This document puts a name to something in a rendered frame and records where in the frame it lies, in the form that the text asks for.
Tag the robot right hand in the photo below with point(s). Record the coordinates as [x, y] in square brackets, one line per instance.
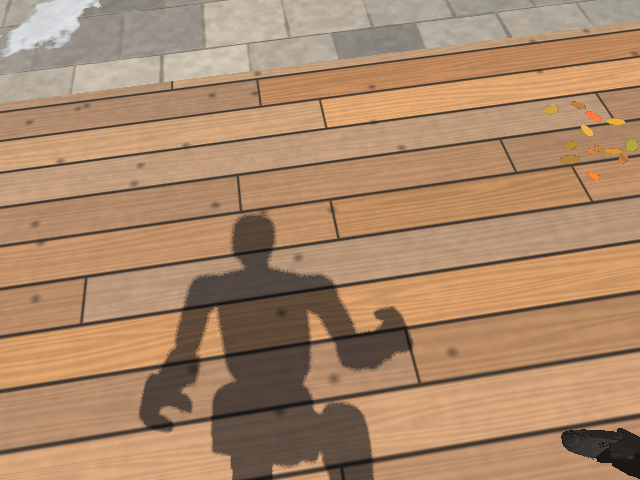
[621, 448]

